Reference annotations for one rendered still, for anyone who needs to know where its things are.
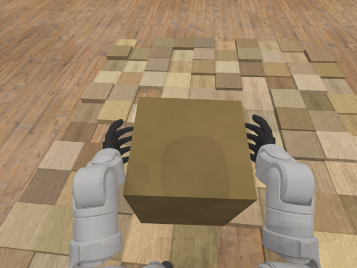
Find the left robot shin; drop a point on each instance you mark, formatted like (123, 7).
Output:
(155, 263)

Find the carton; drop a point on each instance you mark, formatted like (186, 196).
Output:
(189, 162)

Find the left robot forearm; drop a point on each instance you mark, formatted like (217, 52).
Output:
(95, 205)

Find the robot right hand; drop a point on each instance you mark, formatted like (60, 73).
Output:
(264, 135)

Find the robot left hand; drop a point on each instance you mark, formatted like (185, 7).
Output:
(112, 136)

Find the right robot forearm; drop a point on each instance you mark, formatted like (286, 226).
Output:
(290, 206)

